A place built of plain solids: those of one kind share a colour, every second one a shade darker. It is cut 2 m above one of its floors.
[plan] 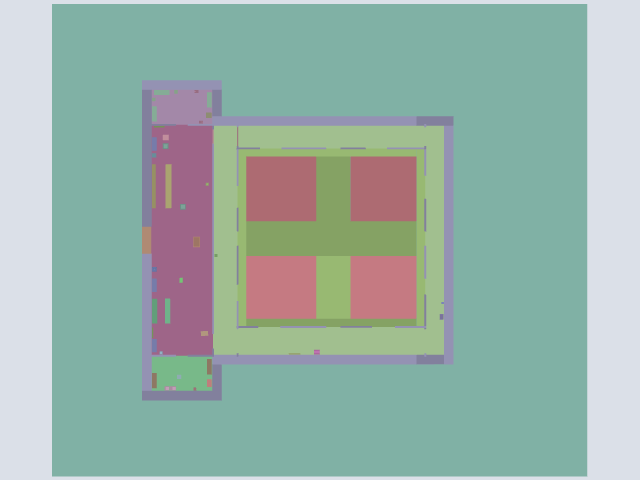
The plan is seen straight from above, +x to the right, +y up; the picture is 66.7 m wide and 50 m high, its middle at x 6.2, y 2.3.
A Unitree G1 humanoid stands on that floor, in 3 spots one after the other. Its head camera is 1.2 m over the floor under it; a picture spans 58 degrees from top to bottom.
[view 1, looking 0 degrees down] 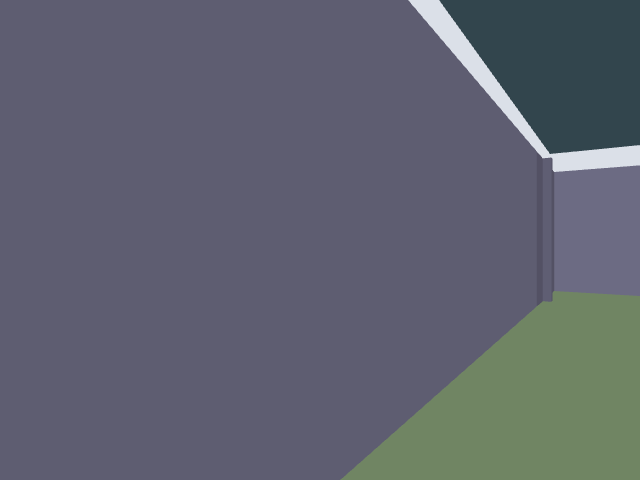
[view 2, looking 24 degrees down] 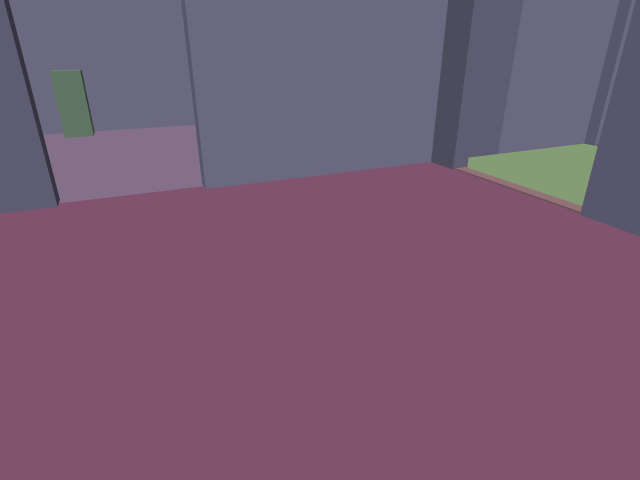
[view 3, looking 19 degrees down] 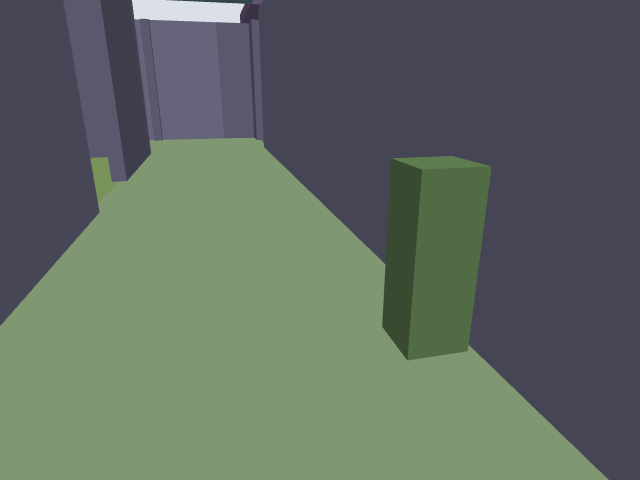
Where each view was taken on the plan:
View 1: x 7.59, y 13.07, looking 34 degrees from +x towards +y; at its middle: wall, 2.01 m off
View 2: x -8.19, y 10.24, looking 66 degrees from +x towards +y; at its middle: floor_foyer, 2.95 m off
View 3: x -3.66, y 2.44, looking -104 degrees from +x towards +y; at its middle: floor_corr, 3.69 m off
